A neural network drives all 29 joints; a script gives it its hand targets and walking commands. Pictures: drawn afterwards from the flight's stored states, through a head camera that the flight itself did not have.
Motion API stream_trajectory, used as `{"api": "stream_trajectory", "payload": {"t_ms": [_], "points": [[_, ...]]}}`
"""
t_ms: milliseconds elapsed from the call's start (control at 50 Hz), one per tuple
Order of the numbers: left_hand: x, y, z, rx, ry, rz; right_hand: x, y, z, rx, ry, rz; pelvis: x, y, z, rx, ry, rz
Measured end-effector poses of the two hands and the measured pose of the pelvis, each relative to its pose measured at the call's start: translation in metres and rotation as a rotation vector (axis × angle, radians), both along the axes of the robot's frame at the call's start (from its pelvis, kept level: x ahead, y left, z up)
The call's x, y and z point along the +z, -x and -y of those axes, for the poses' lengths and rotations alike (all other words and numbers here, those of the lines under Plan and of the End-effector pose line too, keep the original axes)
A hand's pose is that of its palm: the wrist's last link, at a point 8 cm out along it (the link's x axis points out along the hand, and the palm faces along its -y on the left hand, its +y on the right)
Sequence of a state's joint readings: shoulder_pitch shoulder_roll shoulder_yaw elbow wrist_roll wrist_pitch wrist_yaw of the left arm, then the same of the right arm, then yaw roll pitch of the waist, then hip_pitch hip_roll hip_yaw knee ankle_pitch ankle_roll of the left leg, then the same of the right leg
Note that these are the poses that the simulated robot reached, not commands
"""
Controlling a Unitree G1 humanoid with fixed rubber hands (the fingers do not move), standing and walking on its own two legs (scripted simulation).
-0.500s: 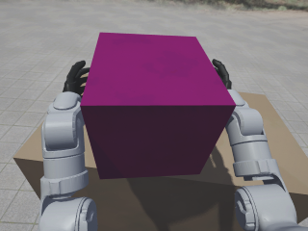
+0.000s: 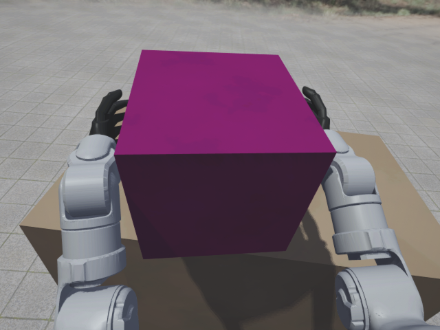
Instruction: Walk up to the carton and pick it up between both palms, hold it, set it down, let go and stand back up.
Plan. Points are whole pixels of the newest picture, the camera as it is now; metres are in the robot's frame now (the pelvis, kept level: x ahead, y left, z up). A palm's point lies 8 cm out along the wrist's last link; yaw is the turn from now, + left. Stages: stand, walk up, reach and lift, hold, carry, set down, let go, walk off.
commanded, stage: set down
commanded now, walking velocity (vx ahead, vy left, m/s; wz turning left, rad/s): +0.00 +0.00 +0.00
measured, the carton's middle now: (214, 151) +0.37 +0.00 +0.20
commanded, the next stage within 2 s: none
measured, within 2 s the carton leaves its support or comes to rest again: neither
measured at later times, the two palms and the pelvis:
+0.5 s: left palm (121, 155) +0.38 +0.16 +0.18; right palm (303, 160) +0.38 -0.18 +0.17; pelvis +0.02 -0.01 +0.00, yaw +1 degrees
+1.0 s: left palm (117, 160) +0.39 +0.17 +0.16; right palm (294, 160) +0.40 -0.17 +0.16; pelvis +0.03 -0.01 +0.00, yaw +1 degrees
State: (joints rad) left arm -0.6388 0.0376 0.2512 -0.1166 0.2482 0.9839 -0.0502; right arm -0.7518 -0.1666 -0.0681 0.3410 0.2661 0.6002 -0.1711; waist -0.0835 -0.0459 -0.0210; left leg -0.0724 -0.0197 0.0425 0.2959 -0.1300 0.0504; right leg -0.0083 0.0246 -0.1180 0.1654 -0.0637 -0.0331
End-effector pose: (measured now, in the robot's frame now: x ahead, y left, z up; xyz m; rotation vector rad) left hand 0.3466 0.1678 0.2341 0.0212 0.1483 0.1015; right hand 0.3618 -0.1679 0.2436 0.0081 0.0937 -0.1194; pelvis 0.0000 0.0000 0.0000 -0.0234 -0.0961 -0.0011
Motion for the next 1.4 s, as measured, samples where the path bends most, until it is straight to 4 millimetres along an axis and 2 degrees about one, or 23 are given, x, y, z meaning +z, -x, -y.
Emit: {"api": "stream_trajectory", "payload": {"t_ms": [100, 180, 280, 340, 460, 560, 620, 700, 820, 1060, 1400], "points": [[0.004, 0.004, 0.0, 0.009, -0.002, 0.03, 0.003, 0.001, 0.0, 0.01, 0.009, 0.032, 0.0, 0.0, 0.0, -0.005, -0.002, 0.02], [0.006, -0.001, 0.0, 0.008, 0.005, 0.055, 0.003, -0.003, 0.0, 0.01, 0.003, 0.061, -0.001, 0.001, 0.0, -0.006, -0.004, 0.036], [0.003, -0.014, -0.001, -0.007, -0.015, 0.088, -0.011, -0.013, 0.0, 0.007, 0.017, 0.093, 0.0, 0.0, 0.004, -0.003, -0.007, 0.045], [-0.008, -0.021, 0.0, -0.016, -0.036, 0.082, -0.027, -0.018, 0.001, 0.004, 0.038, 0.088, 0.0, -0.004, 0.007, 0.004, -0.008, 0.046], [-0.043, -0.031, 0.006, -0.032, -0.065, 0.046, -0.067, -0.022, 0.007, -0.011, 0.072, 0.055, 0.001, -0.016, 0.012, 0.017, -0.009, 0.033], [-0.063, -0.035, 0.016, -0.036, -0.068, 0.041, -0.083, -0.023, 0.016, -0.025, 0.096, 0.054, 0.001, -0.028, 0.015, 0.019, -0.009, 0.019], [-0.066, -0.037, 0.021, -0.036, -0.063, 0.053, -0.083, -0.023, 0.021, -0.029, 0.106, 0.067, 0.001, -0.033, 0.017, 0.014, -0.01, 0.018], [-0.06, -0.038, 0.022, -0.035, -0.058, 0.081, -0.076, -0.024, 0.022, -0.032, 0.108, 0.095, 0.001, -0.037, 0.017, 0.006, -0.011, 0.023], [-0.055, -0.04, 0.015, -0.029, -0.057, 0.07, -0.07, -0.029, 0.015, -0.022, 0.093, 0.087, 0.001, -0.036, 0.016, 0.004, -0.013, 0.045], [-0.076, -0.043, -0.004, -0.022, -0.071, 0.006, -0.089, -0.035, -0.003, -0.011, 0.087, 0.029, 0.001, -0.026, 0.005, 0.025, -0.006, 0.008], [-0.083, -0.072, 0.016, -0.074, -0.088, -0.024, -0.101, -0.044, 0.016, -0.057, 0.106, -0.007, 0.001, -0.03, -0.006, 0.012, 0.003, -0.031]]}}
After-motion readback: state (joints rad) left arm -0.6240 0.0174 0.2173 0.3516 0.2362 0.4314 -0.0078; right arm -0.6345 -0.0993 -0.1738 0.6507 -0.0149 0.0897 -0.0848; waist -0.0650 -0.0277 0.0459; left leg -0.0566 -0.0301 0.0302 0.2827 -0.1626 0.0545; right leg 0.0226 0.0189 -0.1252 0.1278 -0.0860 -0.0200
